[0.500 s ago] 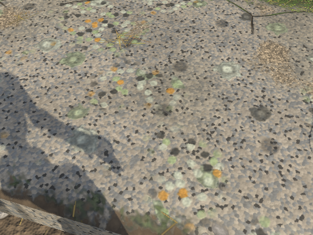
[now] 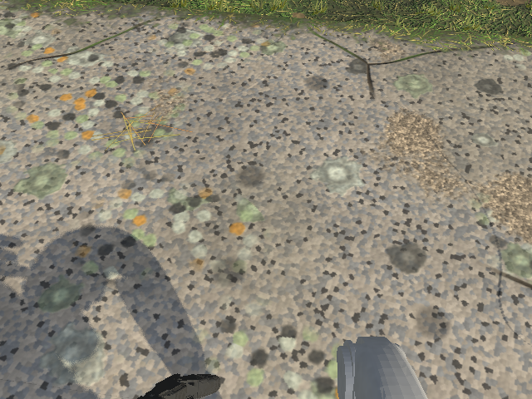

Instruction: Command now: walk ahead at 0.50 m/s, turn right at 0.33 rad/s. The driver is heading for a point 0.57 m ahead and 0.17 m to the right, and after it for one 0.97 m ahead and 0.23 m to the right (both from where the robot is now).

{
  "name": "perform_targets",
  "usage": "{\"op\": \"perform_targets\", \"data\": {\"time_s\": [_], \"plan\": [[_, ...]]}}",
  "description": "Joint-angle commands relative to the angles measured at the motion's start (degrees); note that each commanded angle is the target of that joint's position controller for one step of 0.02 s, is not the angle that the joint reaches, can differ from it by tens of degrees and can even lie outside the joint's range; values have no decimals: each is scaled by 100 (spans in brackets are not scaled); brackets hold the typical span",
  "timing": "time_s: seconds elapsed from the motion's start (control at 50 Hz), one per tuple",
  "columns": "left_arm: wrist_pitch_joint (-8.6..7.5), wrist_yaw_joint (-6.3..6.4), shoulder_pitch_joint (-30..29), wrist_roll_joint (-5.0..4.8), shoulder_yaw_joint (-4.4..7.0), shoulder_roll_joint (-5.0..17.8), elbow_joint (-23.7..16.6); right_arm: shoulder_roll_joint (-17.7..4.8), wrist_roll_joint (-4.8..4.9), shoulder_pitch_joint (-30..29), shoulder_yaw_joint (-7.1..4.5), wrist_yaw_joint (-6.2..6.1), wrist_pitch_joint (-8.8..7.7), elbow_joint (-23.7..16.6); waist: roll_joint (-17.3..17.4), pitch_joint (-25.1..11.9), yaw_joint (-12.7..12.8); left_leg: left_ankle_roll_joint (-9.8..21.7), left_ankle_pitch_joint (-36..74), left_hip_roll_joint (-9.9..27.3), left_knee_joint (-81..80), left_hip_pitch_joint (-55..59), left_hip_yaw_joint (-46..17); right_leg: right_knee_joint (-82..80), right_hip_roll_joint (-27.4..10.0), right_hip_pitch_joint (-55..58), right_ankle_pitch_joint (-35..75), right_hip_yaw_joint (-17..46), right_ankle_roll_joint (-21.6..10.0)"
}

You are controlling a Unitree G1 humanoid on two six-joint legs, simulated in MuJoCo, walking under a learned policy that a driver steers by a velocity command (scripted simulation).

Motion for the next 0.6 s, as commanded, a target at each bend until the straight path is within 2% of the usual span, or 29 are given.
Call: {"op": "perform_targets", "data": {"time_s": [0.02,0.04,0.06,0.08,0.1,0.12,0.14,0.16,0.18,0.2,0.22,0.24,0.26,0.28,0.3,0.32,0.34,0.36,0.38,0.4,0.42,0.44,0.48,0.5,0.54,0.58,0.6], "plan": [[49,-130,-1050,-15,-191,47,-1011,-796,193,360,-71,-268,125,-124,281,527,73,736,2566,1210,-2090,-852,-272,-1990,-329,1452,-239,-877,-70],[37,-175,-730,-119,-215,-26,-797,-790,281,114,-32,-304,135,-370,75,258,261,671,5191,1216,-1685,-750,264,-2920,-223,2567,-393,-1183,-253],[-6,-190,-454,-190,-170,187,-624,-1077,365,252,-77,-301,110,-504,125,-223,410,680,8729,1348,-943,-589,342,-3383,247,3630,-310,-1649,-301],[-32,-173,293,-280,-54,441,-406,-1486,321,331,-185,-293,110,-579,829,-1020,779,731,10744,1555,196,-16,234,-3832,607,4424,-569,-1598,-368],[-60,-208,1171,-157,92,772,-211,-1792,322,172,-326,-215,134,-707,1460,-1677,1168,678,11636,1706,1561,623,150,-4473,800,4990,-751,-1112,-544],[-112,-328,1926,73,299,1264,47,-1902,270,-24,-424,-142,87,-989,1444,-2268,1484,540,10807,1624,3190,238,46,-5156,576,6064,-797,327,-823],[-36,-260,2332,-3,546,1970,391,-1609,236,-465,-444,143,-12,-1590,-205,-2215,1386,155,6936,517,5365,-2016,-105,-7315,-486,7107,-1922,3645,-1401],[124,-119,1924,-127,776,2348,468,-1382,-80,-1023,-548,366,-106,-1794,-1129,-2015,1165,-99,1411,-582,8003,-3395,-647,-9799,-992,7239,-1656,6594,-1646],[26,-110,1296,-88,781,2216,470,-1011,-229,-1058,-493,436,-183,-2263,-767,-1469,603,31,1199,-232,9456,-4475,-1346,-9778,-1224,6987,-994,6275,-1416],[-138,-139,1289,-78,769,1916,779,-718,-213,-1656,-416,318,-162,-2584,-3,-678,389,153,1285,-45,9705,-4768,-1323,-9586,-1144,6165,-580,5459,-1052],[-266,-147,1225,53,688,1474,1073,-352,-161,-1898,-314,143,-65,-2837,398,181,74,216,1039,140,9552,-5063,-1269,-9194,-982,5227,89,4388,-824],[-374,-191,1206,147,568,1004,1269,-150,-156,-1969,-222,16,19,-3051,206,336,-144,313,658,160,10032,-5265,-1243,-9048,-768,4869,692,3736,-706],[-454,-240,1150,180,521,830,1413,-78,-135,-1786,-172,-54,142,-3056,124,426,-374,375,533,215,10006,-5431,-1276,-9012,-530,4728,997,2853,-468],[-504,-289,1138,96,531,886,1518,54,-218,-1594,-97,-117,267,-3073,44,465,-628,401,639,350,9585,-5490,-1302,-8977,-271,4636,1453,2092,-265],[-558,-323,902,42,554,1037,1304,-173,-232,-1446,-109,-131,338,-3086,90,572,-762,263,653,497,8192,-5039,-1204,-9127,-110,4260,1708,1611,-222],[-613,-327,870,16,583,1180,1269,-360,-277,-1766,-123,-122,370,-3204,153,631,-696,154,898,497,7217,-4694,-989,-9319,147,4030,1773,1251,-214],[-665,-335,1155,-40,600,1376,1194,-561,-241,-2118,-194,-91,370,-3302,-11,435,-446,86,1061,399,6699,-4507,-636,-9586,191,4227,2861,1258,-223],[-647,-297,1357,-100,629,1478,1175,-633,-207,-2323,-209,-35,375,-3338,-65,221,-324,32,1386,391,6070,-4322,-518,-9753,284,4533,3228,1158,-198],[-669,-224,1759,-151,681,1603,1145,-715,-200,-2560,-241,40,351,-3475,-249,165,-91,-48,1711,394,5322,-4298,-373,-9875,145,4981,4085,1324,-224],[-664,-158,2125,-170,729,1667,1163,-677,-211,-2893,-234,97,324,-3528,-257,41,174,-102,1945,340,4730,-4297,-291,-9959,74,5606,4449,1432,-137],[-638,-114,2439,-173,778,1719,1141,-602,-208,-3140,-226,144,320,-3601,-315,-71,365,-136,2098,267,4243,-4382,-288,-10042,13,6286,4602,1526,-67],[-615,-85,2674,-164,818,1782,1071,-572,-150,-3395,-222,189,320,-3659,-371,-169,534,-160,2069,181,3876,-4507,-262,-10185,-85,6934,4728,1670,-31],[-575,-54,2922,-126,881,1865,965,-582,-88,-3839,-197,273,321,-3833,-588,-126,706,-180,1954,86,3132,-4777,-336,-10292,-267,7943,4857,1901,-110],[-539,-51,3008,-107,884,1822,947,-661,-80,-4078,-209,288,326,-3907,-593,-58,762,-169,1753,17,2810,-4821,-330,-10283,-278,8283,4929,1907,-115],[-503,-14,2895,-47,896,1854,780,-820,-46,-4168,-232,315,284,-3972,-776,-59,690,-149,1625,-29,2186,-4405,-465,-10109,-439,8563,4933,2061,-174],[-528,-12,2501,-40,941,2045,586,-978,-34,-3591,-307,266,240,-3792,-763,-256,340,-43,1460,-273,1526,-2915,-504,-9609,-376,8217,5886,1944,-26],[-556,-34,2434,-27,971,2153,548,-1144,-34,-3161,-384,195,223,-3647,-702,-416,178,20,1230,-415,1414,-2219,-512,-9092,-372,8138,6497,2014,62]]}}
